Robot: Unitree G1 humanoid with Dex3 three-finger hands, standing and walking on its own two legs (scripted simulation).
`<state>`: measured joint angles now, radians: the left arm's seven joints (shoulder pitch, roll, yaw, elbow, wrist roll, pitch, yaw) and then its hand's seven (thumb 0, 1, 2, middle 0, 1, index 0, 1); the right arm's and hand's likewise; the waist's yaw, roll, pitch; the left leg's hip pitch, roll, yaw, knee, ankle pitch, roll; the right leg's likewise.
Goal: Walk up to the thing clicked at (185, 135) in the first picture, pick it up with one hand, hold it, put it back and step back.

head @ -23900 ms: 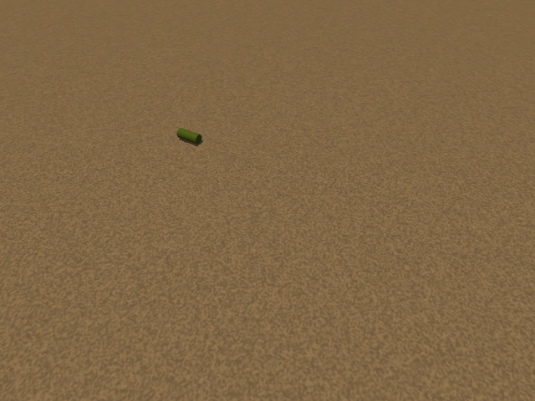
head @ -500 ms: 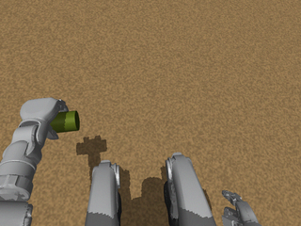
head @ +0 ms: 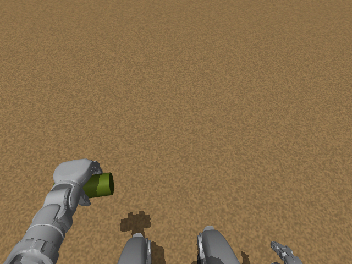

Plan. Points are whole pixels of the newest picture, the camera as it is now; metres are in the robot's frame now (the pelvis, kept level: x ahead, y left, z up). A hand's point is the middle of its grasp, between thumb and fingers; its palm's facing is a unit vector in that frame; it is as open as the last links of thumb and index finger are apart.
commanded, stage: lift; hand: left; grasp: from above
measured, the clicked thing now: (85, 187) +0.34 +0.23 -0.10
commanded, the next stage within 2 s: hold in 0.34 s
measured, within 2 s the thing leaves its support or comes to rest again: neither
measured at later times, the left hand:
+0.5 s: hand (73, 170) +0.35 +0.23 +0.00, palm faces -0.46 -0.08 -0.89, open 8.9 cm
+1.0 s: hand (70, 159) +0.36 +0.22 +0.04, palm faces -0.46 -0.06 -0.89, open 8.9 cm
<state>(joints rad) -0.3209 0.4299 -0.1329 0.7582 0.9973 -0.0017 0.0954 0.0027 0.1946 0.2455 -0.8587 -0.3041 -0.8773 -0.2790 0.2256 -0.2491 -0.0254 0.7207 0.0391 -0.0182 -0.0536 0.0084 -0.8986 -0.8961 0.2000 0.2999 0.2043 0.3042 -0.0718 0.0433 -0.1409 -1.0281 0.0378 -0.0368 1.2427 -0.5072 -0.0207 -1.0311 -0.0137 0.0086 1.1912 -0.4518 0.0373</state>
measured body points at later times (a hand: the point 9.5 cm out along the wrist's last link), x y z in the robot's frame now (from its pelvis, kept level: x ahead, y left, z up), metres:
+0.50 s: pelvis +0.04 +0.01 +0.07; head +0.08 +0.00 +0.52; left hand +0.37 +0.23 +0.05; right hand +0.13 -0.26 -0.05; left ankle +0.05 +0.13 -0.63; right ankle +0.07 -0.14 -0.63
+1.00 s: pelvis +0.05 +0.00 +0.09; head +0.07 -0.01 +0.54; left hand +0.38 +0.22 +0.09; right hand +0.16 -0.27 -0.03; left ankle +0.05 +0.13 -0.63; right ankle +0.07 -0.14 -0.63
